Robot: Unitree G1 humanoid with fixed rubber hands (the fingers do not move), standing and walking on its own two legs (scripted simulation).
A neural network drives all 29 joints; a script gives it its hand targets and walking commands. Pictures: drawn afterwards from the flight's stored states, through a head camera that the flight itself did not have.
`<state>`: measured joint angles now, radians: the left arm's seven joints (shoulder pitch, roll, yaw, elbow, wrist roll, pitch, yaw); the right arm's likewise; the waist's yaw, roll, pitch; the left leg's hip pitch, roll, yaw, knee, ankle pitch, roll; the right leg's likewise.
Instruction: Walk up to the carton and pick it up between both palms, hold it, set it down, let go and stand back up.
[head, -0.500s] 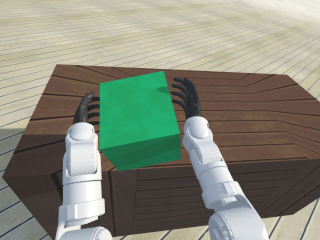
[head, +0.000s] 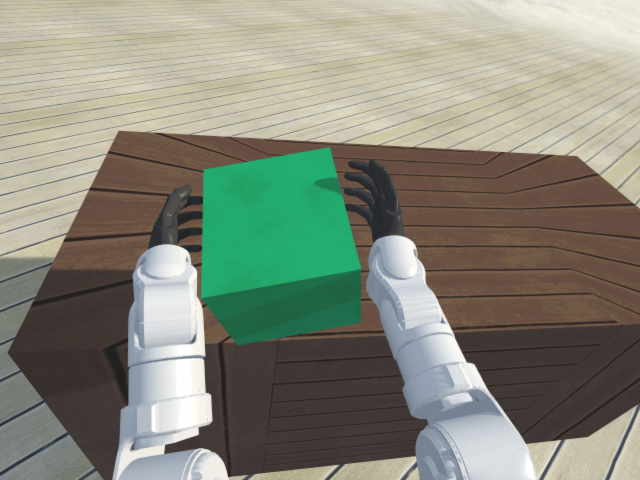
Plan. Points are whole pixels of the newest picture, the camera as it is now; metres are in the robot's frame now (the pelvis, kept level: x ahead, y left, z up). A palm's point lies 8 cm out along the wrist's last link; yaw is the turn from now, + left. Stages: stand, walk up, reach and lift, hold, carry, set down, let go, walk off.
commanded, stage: hold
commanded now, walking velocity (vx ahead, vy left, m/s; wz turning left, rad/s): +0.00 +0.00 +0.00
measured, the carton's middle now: (283, 247) +0.40 +0.01 +0.11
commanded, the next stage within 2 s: none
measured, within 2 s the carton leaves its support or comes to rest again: neither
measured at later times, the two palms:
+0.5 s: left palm (173, 248) +0.35 +0.14 +0.15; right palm (389, 226) +0.36 -0.11 +0.18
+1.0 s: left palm (170, 251) +0.35 +0.15 +0.15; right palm (386, 228) +0.36 -0.11 +0.18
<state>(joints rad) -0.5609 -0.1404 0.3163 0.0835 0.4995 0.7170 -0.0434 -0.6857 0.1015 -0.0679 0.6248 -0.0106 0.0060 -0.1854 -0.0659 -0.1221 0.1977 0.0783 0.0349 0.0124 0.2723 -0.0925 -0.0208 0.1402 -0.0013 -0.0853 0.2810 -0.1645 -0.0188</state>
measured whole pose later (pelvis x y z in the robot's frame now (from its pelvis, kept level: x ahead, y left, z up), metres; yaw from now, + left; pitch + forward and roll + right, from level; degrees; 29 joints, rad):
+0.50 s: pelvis +0.00 +0.00 +0.00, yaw +0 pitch -15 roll +0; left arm -0.53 -0.14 0.29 0.03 0.48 0.72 -0.02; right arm -0.66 0.09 -0.04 0.59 0.03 0.00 -0.19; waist -0.08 -0.12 0.20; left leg 0.08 0.04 0.01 0.28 -0.10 -0.02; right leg 0.15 0.00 -0.08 0.28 -0.17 -0.02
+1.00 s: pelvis +0.00 +0.00 +0.00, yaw +0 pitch -15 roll +0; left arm -0.55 -0.14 0.30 0.07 0.49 0.71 -0.04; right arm -0.68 0.10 -0.05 0.61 0.00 0.00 -0.19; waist -0.07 -0.12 0.20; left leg 0.07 0.04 0.01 0.27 -0.09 -0.02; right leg 0.14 0.00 -0.09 0.28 -0.16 -0.02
